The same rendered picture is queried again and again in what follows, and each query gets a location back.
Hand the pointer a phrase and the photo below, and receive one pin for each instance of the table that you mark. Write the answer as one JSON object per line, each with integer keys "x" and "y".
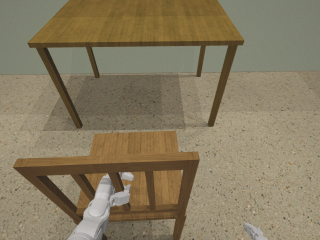
{"x": 138, "y": 23}

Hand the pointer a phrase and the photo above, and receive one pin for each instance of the robot right hand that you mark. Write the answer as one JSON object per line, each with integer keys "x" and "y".
{"x": 254, "y": 232}

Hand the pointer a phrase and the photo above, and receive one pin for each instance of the chair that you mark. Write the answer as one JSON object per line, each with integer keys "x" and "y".
{"x": 159, "y": 191}

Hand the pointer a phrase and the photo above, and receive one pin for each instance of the robot left forearm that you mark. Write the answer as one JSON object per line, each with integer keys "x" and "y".
{"x": 95, "y": 221}

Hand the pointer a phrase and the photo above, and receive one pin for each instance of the robot left hand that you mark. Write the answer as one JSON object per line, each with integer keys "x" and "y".
{"x": 107, "y": 191}

